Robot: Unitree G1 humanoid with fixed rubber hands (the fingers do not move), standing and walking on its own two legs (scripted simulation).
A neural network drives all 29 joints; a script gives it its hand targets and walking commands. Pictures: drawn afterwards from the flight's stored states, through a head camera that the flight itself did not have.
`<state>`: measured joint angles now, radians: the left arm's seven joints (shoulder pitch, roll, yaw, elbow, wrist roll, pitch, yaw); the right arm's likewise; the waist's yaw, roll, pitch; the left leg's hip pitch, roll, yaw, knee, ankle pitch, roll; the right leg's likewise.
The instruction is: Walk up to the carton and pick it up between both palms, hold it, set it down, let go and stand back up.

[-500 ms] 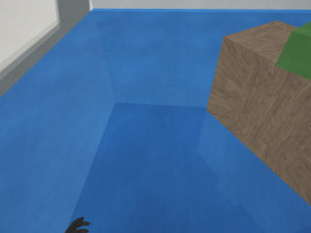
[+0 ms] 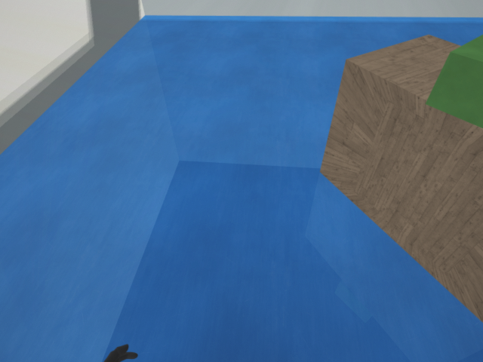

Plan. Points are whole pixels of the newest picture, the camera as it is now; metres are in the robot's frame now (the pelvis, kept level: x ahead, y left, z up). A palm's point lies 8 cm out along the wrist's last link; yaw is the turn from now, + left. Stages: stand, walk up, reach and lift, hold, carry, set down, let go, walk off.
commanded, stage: walk up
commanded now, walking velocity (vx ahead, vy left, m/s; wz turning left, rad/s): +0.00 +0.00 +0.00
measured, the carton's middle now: out of the picture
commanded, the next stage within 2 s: none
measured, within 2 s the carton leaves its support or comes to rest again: neither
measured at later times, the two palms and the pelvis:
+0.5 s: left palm out of the picture +0.14 +0.23 -0.09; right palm out of the picture +0.07 -0.40 -0.08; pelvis +0.01 -0.06 +0.00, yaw -6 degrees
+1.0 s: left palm (163, 309) +0.26 +0.19 -0.10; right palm out of the picture +0.10 -0.42 -0.07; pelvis +0.12 -0.08 +0.01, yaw -19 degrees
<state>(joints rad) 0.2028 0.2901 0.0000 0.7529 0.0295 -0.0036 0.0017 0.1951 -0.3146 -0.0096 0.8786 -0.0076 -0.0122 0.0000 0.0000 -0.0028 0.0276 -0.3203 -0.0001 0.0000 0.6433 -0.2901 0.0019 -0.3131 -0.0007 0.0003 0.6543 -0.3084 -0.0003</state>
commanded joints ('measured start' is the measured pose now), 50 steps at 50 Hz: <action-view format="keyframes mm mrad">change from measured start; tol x32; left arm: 1 -72 239 71 18 -20 -61 5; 50 161 350 100 -37 -5 -31 -52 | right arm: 1 -71 -227 -61 -25 -8 -52 -1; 50 4 -409 -165 -138 -31 -110 6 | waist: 1 -2 -47 -83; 50 -30 -15 -43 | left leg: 1 88 111 -116 -164 148 68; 9 99 99 -105 -184 123 62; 13 395 507 -492 -467 -531 261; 21 145 321 -5 -341 -263 179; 28 -456 9 0 518 -310 4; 45 284 20 -72 -287 111 64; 47 668 415 -490 -416 -187 139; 50 367 463 -458 -461 -474 147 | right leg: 1 65 -107 139 -192 131 -67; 9 52 -110 141 -237 86 -62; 12 -576 -9 155 29 -271 -53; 16 -401 -131 108 361 -133 11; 25 160 -14 -5 -155 -49 -42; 30 -33 -247 831 -565 -612 -227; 43 302 -133 556 -254 231 -211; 50 -432 -15 136 382 -142 -18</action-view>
